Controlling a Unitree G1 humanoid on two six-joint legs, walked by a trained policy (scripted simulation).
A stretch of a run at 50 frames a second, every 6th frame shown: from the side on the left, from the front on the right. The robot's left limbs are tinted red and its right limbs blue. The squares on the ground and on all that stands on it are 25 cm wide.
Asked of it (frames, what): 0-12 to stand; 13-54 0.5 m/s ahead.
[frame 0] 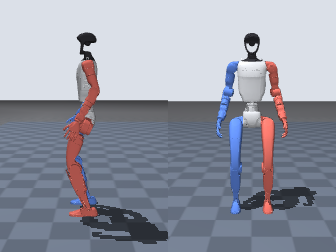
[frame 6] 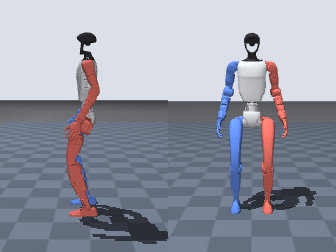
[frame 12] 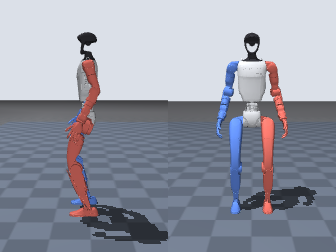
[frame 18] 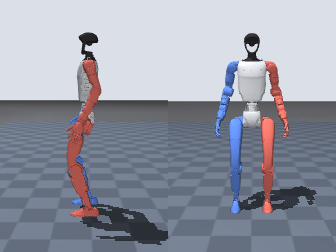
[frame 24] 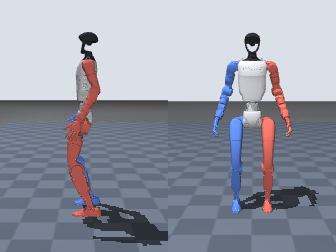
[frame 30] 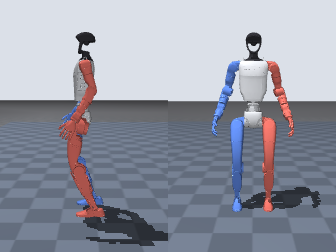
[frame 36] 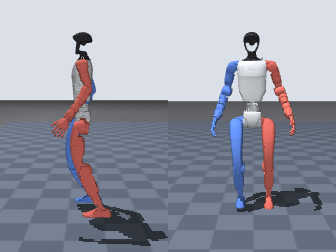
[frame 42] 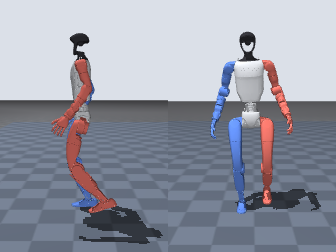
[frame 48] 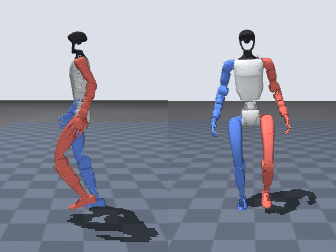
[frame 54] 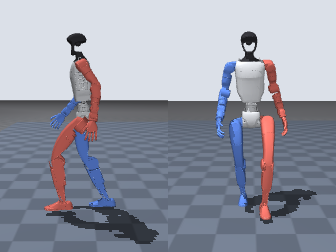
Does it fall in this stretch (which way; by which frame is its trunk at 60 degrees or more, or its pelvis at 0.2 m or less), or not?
no
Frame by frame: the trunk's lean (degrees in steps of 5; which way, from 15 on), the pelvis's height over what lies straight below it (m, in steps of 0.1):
0: 0, 0.8
6: 0, 0.8
12: 0, 0.8
18: 0, 0.8
24: 5, 0.8
30: 5, 0.8
36: 0, 0.8
42: 5, 0.8
48: 5, 0.8
54: 5, 0.8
